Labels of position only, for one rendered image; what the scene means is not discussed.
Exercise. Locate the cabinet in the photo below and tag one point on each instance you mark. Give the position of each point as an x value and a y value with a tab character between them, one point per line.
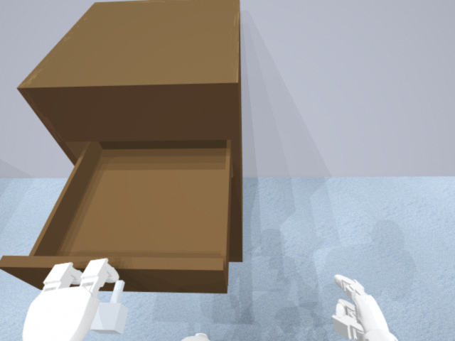
151	70

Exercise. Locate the robot right hand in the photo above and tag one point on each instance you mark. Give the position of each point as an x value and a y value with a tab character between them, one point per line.
353	321

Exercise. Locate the drawer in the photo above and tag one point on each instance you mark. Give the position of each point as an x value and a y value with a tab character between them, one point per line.
159	211

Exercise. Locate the handle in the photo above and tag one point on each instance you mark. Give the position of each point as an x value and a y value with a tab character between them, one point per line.
110	318

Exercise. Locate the robot left hand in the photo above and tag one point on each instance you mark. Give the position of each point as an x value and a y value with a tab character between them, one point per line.
64	313

